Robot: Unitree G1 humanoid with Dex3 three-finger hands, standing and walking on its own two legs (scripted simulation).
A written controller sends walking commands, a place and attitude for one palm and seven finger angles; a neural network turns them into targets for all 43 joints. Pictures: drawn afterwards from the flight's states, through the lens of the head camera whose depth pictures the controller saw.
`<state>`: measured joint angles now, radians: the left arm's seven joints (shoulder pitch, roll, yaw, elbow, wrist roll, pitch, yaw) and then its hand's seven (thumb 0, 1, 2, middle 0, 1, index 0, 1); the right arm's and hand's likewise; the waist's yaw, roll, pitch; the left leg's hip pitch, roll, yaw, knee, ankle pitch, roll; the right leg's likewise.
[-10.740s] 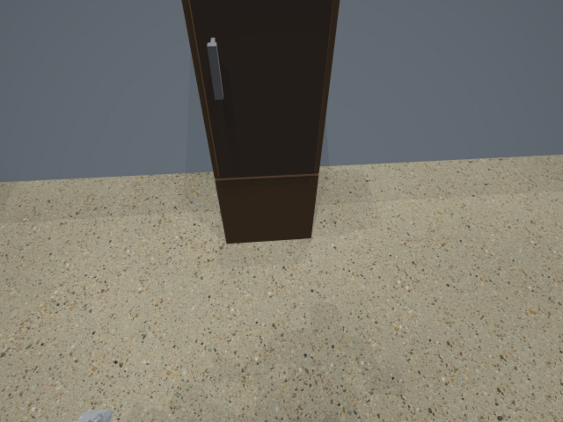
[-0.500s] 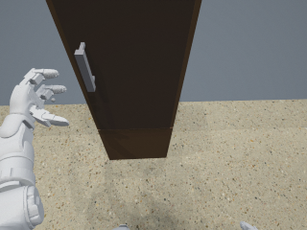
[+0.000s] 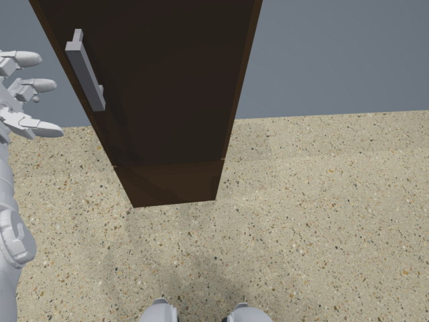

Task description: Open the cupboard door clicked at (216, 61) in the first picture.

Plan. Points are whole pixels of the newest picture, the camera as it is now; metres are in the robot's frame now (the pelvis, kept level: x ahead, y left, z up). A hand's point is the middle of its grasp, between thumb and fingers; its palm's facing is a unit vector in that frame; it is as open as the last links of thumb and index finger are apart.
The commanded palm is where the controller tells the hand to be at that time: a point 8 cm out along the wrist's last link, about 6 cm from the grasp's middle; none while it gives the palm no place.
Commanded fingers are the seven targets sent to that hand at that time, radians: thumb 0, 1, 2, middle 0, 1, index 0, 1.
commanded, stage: move the hooked fingers beside the handle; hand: left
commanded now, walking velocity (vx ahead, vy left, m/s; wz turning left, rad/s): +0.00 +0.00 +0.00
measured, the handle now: (89, 72) +0.56 +0.22 +0.10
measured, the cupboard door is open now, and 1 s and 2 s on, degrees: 0 0 0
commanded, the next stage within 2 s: slide the fingers in behind the handle in 1.00 s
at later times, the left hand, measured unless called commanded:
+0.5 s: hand (43, 88) +0.51 +0.29 +0.10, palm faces +0.06 -1.00 +0.01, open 14.0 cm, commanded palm +0.48 +0.33 +0.10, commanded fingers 0.00 -0.50 0.30 -0.30 -1.20 -0.30 -1.20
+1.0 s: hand (45, 89) +0.50 +0.28 +0.11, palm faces +0.07 -1.00 +0.01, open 14.0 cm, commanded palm +0.48 +0.32 +0.10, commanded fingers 0.00 -0.50 0.30 -0.30 -1.20 -0.30 -1.20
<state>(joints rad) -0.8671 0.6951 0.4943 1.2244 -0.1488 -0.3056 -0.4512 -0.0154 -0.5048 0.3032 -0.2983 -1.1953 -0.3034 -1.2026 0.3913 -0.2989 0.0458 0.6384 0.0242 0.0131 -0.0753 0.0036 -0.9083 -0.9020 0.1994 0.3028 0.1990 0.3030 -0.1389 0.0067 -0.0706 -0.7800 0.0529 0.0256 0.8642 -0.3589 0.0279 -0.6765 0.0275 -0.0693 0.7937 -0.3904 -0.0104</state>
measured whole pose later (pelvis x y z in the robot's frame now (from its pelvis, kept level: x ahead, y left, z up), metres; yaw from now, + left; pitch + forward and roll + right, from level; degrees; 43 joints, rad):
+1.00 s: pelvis +0.01 +0.01 -0.01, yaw -1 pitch +18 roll -4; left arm -0.91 0.69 0.49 1.23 -0.12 -0.31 -0.40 -0.02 -0.50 0.30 -0.30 -1.20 -0.30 -1.20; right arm 0.38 -0.28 0.05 0.60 0.01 0.08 -0.05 0.00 -0.91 -0.90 0.20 0.30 0.20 0.30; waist -0.15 0.01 -0.09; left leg -0.83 0.06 0.02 0.91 -0.39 0.03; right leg -0.72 0.03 -0.07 0.81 -0.41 0.00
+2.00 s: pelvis +0.01 +0.00 +0.00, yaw +0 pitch +17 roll -3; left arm -0.88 0.56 0.42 1.15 -0.13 -0.32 -0.29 -0.02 -0.50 0.30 -0.30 -1.20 -0.31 -1.21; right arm 0.41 -0.27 0.03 0.63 0.01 0.06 -0.03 0.00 -0.91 -0.90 0.20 0.30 0.20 0.30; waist -0.15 0.03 -0.10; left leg -0.81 0.06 0.02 0.89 -0.39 0.02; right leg -0.71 0.04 -0.06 0.82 -0.42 -0.01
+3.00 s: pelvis +0.01 -0.01 +0.00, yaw +0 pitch +18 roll -3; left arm -0.92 0.53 0.41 1.19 -0.10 -0.33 -0.23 -0.01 -0.33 0.38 -0.34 -1.23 -0.35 -1.24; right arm 0.42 -0.27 0.03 0.64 0.00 0.05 -0.02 0.00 -0.91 -0.90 0.20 0.30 0.20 0.30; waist -0.16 0.03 -0.09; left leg -0.82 0.06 0.02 0.89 -0.38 0.01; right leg -0.72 0.04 -0.06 0.83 -0.41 -0.02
